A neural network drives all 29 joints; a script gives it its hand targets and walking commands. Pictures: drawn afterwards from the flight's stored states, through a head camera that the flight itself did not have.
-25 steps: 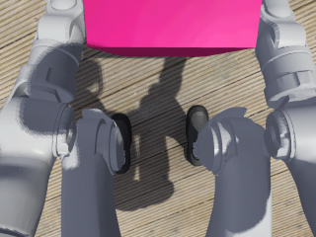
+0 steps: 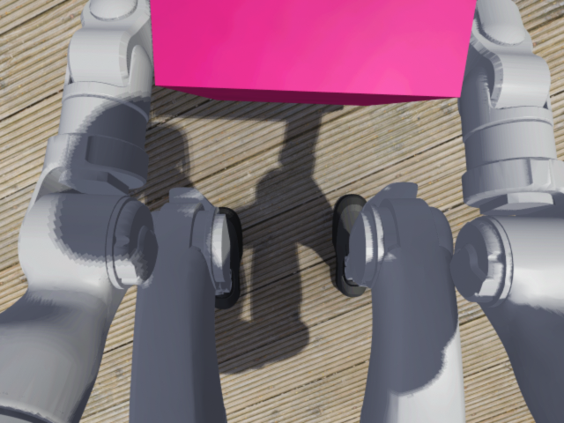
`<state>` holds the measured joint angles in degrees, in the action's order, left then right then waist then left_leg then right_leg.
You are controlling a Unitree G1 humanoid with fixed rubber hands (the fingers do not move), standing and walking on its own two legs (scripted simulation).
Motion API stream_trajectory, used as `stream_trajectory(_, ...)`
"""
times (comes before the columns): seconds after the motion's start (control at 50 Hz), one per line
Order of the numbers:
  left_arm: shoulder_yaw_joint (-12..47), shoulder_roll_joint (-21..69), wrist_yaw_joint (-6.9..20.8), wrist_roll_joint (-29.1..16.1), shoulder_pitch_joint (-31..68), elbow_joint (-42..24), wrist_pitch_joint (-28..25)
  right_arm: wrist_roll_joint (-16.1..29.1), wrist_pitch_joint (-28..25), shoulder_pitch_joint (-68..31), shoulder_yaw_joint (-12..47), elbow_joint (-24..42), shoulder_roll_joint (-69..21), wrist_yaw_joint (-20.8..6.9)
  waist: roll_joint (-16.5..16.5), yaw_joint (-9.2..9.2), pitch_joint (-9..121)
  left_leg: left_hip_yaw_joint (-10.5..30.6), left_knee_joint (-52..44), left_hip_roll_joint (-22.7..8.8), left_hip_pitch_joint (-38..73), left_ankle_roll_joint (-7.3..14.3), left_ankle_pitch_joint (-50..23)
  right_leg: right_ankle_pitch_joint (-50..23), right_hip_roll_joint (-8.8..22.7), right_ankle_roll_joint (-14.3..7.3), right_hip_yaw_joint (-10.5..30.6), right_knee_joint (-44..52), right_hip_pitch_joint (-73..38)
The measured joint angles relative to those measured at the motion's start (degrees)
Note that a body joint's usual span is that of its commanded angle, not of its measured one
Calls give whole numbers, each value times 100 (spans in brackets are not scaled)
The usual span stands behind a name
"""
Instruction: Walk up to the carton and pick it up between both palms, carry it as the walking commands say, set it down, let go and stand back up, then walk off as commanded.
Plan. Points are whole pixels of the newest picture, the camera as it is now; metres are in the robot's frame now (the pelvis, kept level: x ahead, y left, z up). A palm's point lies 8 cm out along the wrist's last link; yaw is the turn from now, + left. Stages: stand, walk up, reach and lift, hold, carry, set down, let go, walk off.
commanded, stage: reach and lift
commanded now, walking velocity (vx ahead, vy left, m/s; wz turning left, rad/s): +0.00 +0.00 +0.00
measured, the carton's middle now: (302, 0) +0.56 -0.02 -0.19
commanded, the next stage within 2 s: none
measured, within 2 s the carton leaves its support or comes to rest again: neither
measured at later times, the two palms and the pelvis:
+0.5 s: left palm out of the picture +0.54 +0.14 -0.07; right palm out of the picture +0.52 -0.19 -0.08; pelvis -0.01 +0.00 +0.05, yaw +1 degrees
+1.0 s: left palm out of the picture +0.52 +0.15 +0.00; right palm out of the picture +0.50 -0.18 -0.01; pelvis -0.01 +0.00 +0.10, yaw +2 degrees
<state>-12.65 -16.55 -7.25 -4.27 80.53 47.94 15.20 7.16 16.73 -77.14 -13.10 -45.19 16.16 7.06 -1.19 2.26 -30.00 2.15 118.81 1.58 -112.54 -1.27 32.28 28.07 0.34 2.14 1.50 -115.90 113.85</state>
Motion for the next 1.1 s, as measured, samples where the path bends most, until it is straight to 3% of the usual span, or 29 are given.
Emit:
stream_trajectory(0.2, -303, 158, 126, 266, -65, -484, 323, -484, 236, 108, -446, 429, -176, -281, -53, 44, 6, 40, -306, 82, 172, -11, -88, -17, 30, 20, -9, 295, -234)
stream_trajectory(0.38, -404, 293, 150, 257, -413, -1064, 540, -552, 502, 393, -545, 1001, -328, -306, -70, 61, 1, 64, -640, 87, 495, -34, -153, -71, -34, 38, 14, 615, -556)
stream_trajectory(0.74, -802, 439, 470, 575, -494, -1207, 760, -841, 839, 465, -779, 1275, -524, -414, -58, 43, 9, 101, -1505, 121, 1230, -108, -469, -339, -29, -39, 0, 1413, -1264)
stream_trajectory(0.84, -804, 462, 489, 521, -716, -1558, 824, -821, 869, 587, -758, 1510, -620, -397, -51, 44, 5, 90, -1741, 126, 1472, -74, -526, -390, -22, -22, 12, 1646, -1513)
stream_trajectory(0.9, -893, 502, 541, 574, -771, -1405, 827, -958, 793, 654, -946, 1325, -747, -477, -71, 63, 211, 111, -1861, 146, 1493, -71, -553, -400, -18, -14, 2, 1776, -1558)
stream_trajectory(1.1, -788, 658, 550, 675, -976, -1670, 846, -967, 865, 1037, -904, 1757, -742, -568, -121, 78, 15, 142, -2286, 157, 2105, -29, -602, -442, -8, 22, -19, 2258, -2227)
